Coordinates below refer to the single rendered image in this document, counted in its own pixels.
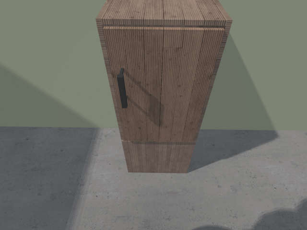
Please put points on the handle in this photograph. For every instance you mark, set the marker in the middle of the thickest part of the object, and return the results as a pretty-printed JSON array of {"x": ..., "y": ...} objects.
[{"x": 122, "y": 91}]

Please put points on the cupboard door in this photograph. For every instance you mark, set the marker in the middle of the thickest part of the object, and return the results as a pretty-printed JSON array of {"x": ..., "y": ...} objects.
[{"x": 167, "y": 73}]

